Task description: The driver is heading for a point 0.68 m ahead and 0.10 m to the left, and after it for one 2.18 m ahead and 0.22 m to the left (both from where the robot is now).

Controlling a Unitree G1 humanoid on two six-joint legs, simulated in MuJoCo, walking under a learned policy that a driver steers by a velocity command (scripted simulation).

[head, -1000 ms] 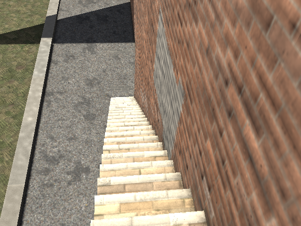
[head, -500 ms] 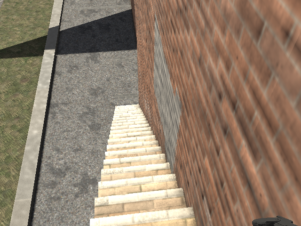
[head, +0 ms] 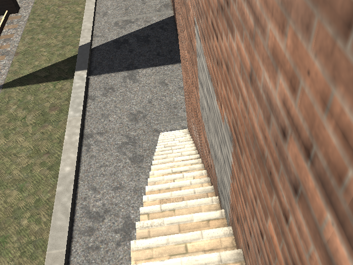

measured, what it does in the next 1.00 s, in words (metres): goes down: right foot 0.40 m lower, then left foot 0.05 m higher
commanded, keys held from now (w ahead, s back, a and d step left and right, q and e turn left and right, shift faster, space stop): w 1.00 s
